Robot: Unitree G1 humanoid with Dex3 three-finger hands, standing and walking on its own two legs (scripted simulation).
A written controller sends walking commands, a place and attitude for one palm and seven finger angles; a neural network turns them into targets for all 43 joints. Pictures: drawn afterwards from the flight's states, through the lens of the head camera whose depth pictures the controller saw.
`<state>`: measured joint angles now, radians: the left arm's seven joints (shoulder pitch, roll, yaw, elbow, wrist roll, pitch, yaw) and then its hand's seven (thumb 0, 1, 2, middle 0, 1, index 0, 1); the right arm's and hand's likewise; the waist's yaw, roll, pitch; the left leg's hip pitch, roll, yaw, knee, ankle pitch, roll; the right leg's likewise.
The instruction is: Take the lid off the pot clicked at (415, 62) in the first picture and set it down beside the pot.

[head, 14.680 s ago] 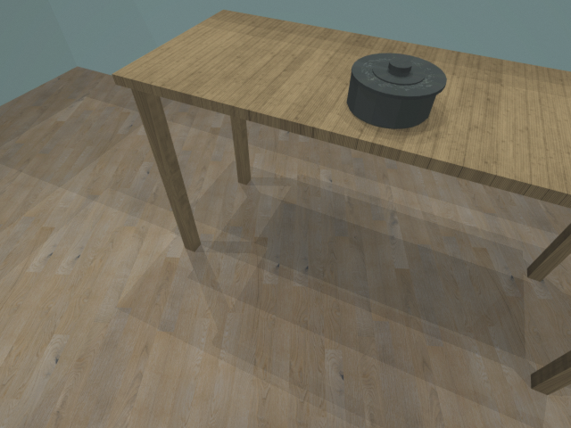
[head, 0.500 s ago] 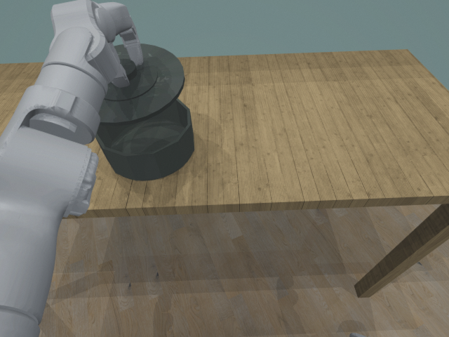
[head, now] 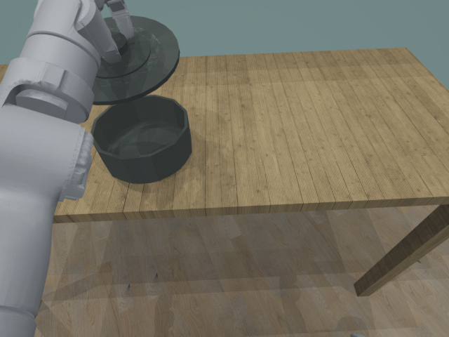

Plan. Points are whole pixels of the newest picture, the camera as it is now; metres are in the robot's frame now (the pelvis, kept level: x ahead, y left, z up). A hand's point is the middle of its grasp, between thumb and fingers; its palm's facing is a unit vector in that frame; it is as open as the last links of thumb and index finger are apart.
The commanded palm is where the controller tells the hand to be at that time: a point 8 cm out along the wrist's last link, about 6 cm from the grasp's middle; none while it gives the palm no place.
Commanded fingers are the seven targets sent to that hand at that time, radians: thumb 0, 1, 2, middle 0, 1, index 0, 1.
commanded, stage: lift the lid straight up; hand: left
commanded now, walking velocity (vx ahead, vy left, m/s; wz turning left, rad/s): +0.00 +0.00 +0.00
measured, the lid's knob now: (111, 45) +0.51 +0.16 +0.27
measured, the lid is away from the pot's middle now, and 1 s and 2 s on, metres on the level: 0.01 0.11 0.20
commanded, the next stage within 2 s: move the lid sideways beside the pot in 0.22 s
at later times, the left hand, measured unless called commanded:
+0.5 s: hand (93, 35) +0.48 +0.17 +0.30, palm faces -0.20 -0.14 -0.97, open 7.9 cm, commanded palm +0.48 +0.19 +0.36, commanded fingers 0.00 0.67 0.89 -0.81 -1.11 -0.81 -1.11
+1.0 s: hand (34, 45) +0.47 +0.25 +0.30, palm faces -0.18 -0.13 -0.97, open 7.9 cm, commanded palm +0.47 +0.25 +0.36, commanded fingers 0.00 0.67 0.89 -0.81 -1.11 -0.81 -1.11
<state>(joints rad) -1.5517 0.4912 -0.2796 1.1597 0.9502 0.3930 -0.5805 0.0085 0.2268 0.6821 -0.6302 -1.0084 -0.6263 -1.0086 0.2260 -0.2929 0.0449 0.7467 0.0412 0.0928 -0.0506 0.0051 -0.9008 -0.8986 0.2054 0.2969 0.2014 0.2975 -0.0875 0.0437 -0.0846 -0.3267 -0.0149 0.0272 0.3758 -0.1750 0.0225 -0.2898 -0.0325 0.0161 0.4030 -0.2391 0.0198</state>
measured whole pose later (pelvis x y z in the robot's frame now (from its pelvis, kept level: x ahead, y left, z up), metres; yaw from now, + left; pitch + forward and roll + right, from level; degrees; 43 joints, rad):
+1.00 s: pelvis +0.00 +0.01 +0.00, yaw +1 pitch +7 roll +0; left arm -1.46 0.68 -0.26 1.05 0.98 0.31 -0.60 0.01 0.22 0.68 -0.63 -1.01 -0.63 -1.01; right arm 0.21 -0.29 0.04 0.71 0.06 0.15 -0.05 0.00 -0.90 -0.90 0.21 0.30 0.20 0.30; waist -0.08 0.03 -0.06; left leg -0.35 -0.02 0.01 0.40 -0.18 0.03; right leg -0.28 -0.03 0.00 0.39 -0.23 0.02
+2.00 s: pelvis +0.01 +0.00 +0.00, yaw +0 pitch +8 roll -1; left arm -1.45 0.92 -0.15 1.18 1.03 0.21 -0.61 0.01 0.23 0.68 -0.63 -1.01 -0.63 -1.01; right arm 0.22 -0.31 0.05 0.73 0.08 0.17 -0.08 0.00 -0.90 -0.90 0.21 0.30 0.20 0.30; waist -0.10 0.03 -0.04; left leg -0.35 0.00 0.01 0.41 -0.20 0.02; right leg -0.27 -0.01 0.00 0.35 -0.22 0.02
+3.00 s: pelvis +0.01 +0.01 +0.00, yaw +0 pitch +9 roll -1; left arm -1.48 0.96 -0.14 1.28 1.03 0.27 -0.60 0.01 0.23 0.68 -0.63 -1.01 -0.62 -1.01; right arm 0.29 -0.32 0.05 0.74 0.09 0.16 -0.07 0.00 -0.90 -0.90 0.21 0.30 0.20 0.30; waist -0.12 0.03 -0.03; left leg -0.37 0.01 0.01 0.44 -0.22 0.02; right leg -0.28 -0.01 0.00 0.35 -0.23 0.02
